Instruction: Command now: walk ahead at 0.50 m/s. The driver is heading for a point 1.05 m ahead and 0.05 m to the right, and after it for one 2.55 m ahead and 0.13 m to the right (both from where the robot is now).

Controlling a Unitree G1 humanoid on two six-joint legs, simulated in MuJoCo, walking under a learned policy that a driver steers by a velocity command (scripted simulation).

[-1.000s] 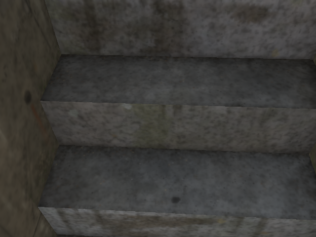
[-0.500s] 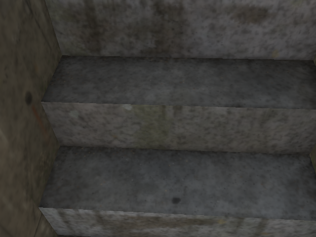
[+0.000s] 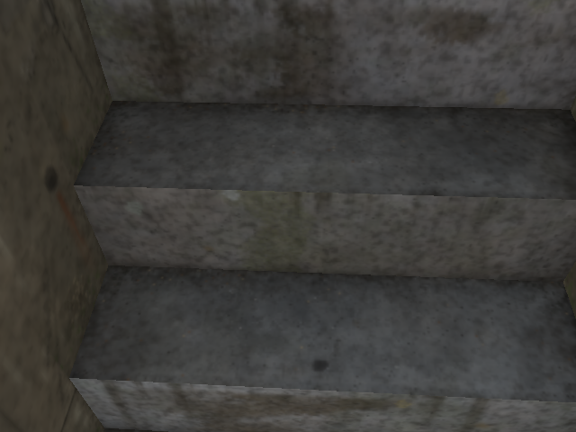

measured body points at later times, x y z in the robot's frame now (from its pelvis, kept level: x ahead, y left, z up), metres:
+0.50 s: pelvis +0.00 +0.00 +0.00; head +0.01 -0.01 +0.45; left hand +0.13 +0.23 -0.12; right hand +0.13 -0.22 -0.13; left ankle -0.03 +0.12 -0.75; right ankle +0.01 -0.13 -0.75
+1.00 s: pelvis +0.00 +0.00 +0.00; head +0.01 -0.01 +0.45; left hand +0.13 +0.23 -0.12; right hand +0.13 -0.22 -0.13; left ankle -0.03 +0.12 -0.75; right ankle +0.01 -0.14 -0.75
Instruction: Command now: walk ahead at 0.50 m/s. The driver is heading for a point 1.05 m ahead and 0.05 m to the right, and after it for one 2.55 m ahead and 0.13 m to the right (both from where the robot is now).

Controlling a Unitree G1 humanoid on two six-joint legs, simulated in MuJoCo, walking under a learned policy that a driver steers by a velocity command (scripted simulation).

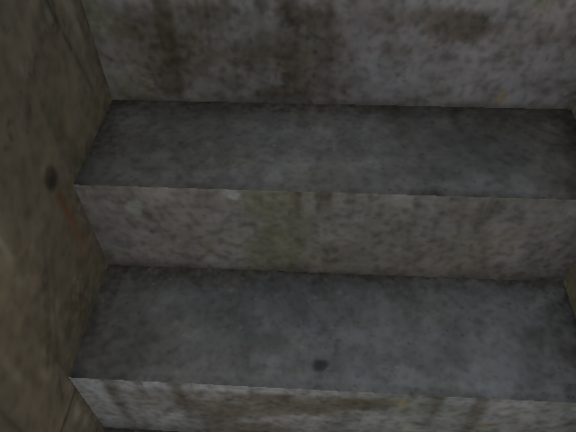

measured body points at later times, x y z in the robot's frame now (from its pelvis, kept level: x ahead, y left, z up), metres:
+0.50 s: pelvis +0.00 +0.00 +0.00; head +0.01 -0.01 +0.45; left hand +0.12 +0.24 -0.13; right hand +0.13 -0.22 -0.13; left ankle -0.03 +0.12 -0.75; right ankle +0.01 -0.14 -0.75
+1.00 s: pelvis -0.02 +0.00 +0.00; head -0.01 +0.00 +0.45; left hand +0.02 +0.24 -0.15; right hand +0.01 -0.23 -0.15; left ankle -0.03 +0.12 -0.75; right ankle +0.01 -0.14 -0.75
